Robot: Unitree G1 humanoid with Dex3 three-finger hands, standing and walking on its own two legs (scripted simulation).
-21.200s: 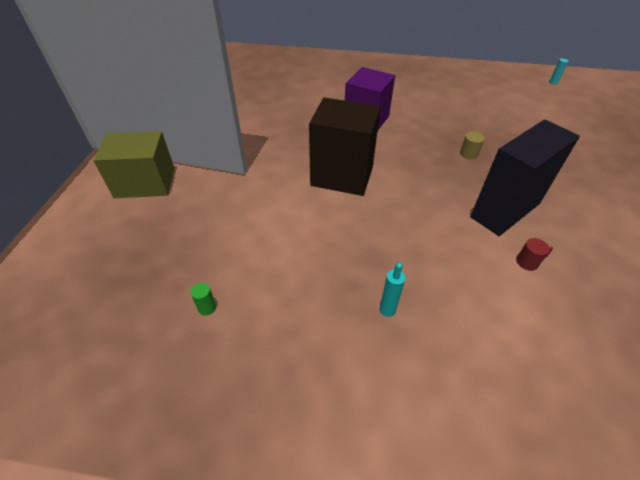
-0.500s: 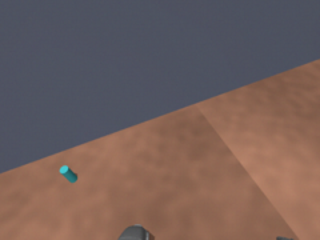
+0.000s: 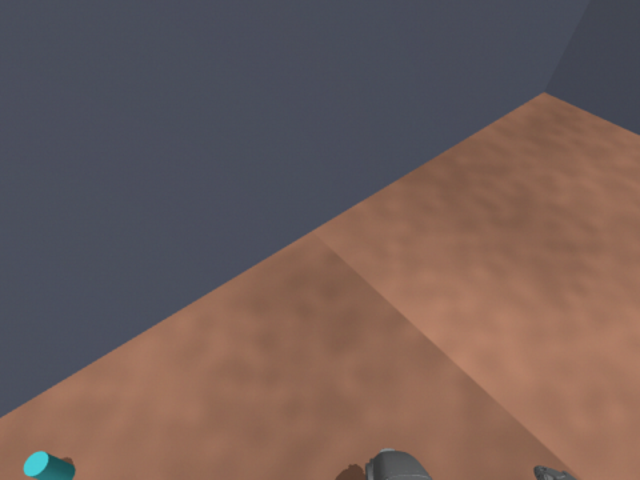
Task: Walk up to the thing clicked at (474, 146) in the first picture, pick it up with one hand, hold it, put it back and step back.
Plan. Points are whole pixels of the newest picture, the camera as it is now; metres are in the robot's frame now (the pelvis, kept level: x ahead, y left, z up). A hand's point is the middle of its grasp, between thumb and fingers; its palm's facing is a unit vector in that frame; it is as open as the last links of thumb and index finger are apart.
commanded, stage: walk up
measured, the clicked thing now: out of the picture -0.79 +0.61 -0.72
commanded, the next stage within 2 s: stand in 1.76 s
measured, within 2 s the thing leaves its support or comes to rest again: neither
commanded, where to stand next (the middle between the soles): +0.17 +0.00 m, yaw -19 degrees
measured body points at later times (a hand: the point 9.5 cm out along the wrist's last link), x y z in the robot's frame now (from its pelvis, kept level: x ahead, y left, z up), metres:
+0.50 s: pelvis +0.09 +0.01 -0.02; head +0.12 -0.01 +0.43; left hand +0.27 +0.28 -0.12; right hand +0.09 -0.30 -0.15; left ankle +0.12 +0.17 -0.70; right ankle +0.14 -0.10 -0.74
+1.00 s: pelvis +0.07 +0.02 -0.03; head +0.10 +0.01 +0.42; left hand +0.22 +0.32 -0.15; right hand +0.02 -0.32 -0.13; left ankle +0.15 +0.16 -0.74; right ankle +0.03 -0.11 -0.74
